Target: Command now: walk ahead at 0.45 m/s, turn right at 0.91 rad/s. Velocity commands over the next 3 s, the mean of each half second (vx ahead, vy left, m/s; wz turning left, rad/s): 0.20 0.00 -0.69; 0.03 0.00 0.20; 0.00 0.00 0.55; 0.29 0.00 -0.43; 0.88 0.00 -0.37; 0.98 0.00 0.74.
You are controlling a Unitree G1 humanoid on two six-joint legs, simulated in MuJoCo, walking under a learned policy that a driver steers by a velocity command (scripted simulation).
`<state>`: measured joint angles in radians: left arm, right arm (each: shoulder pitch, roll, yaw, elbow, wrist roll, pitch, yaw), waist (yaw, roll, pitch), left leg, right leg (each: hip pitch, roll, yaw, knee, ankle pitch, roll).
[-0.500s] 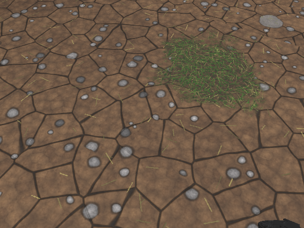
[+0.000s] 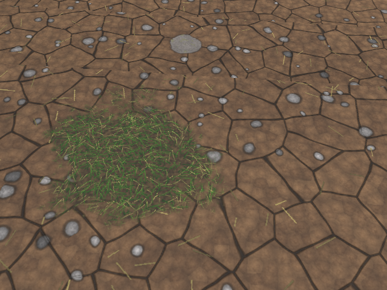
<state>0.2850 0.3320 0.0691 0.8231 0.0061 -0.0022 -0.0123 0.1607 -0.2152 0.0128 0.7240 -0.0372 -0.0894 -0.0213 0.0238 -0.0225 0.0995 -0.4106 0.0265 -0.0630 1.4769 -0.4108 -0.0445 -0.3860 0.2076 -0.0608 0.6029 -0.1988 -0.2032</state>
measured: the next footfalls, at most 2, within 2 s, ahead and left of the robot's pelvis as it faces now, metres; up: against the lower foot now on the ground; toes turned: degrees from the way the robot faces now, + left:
left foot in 0.30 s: +0.39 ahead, +0.11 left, +0.00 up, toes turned -23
right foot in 0.66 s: +0.20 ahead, -0.02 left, +0.00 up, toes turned -19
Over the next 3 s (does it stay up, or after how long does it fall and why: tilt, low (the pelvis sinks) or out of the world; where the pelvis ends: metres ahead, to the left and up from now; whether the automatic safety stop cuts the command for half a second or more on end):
stays up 1.05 -0.21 0.02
